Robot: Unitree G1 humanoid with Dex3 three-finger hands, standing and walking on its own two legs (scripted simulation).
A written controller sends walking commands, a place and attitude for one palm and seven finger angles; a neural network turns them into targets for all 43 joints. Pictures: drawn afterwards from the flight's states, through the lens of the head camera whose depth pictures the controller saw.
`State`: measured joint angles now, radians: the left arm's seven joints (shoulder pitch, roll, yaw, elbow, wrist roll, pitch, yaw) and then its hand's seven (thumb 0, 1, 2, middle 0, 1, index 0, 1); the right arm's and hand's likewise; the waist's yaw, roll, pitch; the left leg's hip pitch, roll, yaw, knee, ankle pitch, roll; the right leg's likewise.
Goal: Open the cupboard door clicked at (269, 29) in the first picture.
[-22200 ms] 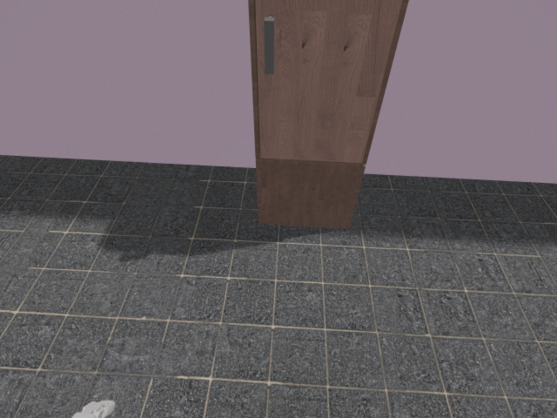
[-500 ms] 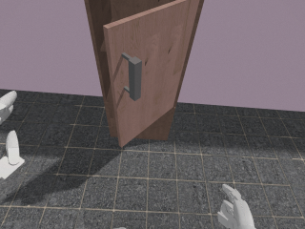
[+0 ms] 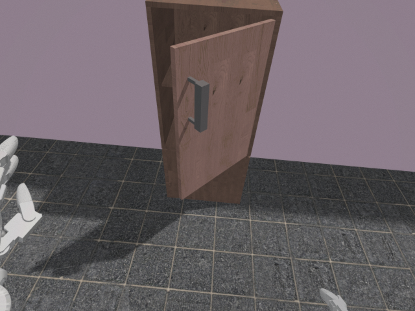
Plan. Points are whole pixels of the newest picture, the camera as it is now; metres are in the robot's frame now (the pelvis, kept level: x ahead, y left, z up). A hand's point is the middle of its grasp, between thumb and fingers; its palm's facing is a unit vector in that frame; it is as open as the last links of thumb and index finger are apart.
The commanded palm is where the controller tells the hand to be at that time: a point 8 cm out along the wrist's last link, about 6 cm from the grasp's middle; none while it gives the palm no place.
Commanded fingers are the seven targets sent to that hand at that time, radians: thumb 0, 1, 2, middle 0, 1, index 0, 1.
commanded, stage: stop stepping back and stand still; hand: left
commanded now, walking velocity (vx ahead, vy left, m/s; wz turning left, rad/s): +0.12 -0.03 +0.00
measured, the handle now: (196, 104) +0.62 +0.07 +0.10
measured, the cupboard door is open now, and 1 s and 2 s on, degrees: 47 47 47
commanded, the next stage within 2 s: let the arm hang, fingers relaxed in 0.56 s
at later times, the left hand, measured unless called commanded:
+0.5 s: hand out of the picture +0.17 +0.29 +0.17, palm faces +0.48 -0.75 -0.45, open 7.4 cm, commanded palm +0.11 +0.33 +0.18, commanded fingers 0.00 0.90 0.90 -0.20 -0.30 -0.20 -0.30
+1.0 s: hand out of the picture +0.00 +0.19 -0.16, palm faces +0.05 -0.98 -0.19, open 7.1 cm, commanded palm none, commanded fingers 0.00 0.90 0.90 -0.20 -0.30 -0.20 -0.30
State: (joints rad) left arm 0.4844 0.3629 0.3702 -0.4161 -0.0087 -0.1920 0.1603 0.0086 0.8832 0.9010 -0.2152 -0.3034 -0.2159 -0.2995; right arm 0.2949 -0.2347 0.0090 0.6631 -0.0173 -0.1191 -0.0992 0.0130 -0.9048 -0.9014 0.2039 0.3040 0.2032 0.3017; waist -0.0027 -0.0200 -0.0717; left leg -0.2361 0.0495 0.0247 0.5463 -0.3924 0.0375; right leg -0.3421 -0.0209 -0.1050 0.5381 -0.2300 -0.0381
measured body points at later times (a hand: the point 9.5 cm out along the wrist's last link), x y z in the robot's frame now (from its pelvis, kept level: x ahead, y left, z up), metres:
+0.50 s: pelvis -0.02 +0.02 +0.00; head -0.02 +0.03 +0.45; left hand +0.13 +0.33 +0.19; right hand +0.14 -0.20 -0.08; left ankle +0.01 +0.13 -0.73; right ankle +0.02 -0.09 -0.72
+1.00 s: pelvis -0.03 +0.01 +0.00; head -0.01 +0.01 +0.45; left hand +0.00 +0.24 -0.15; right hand +0.04 -0.25 -0.14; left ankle +0.01 +0.13 -0.73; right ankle +0.02 -0.09 -0.73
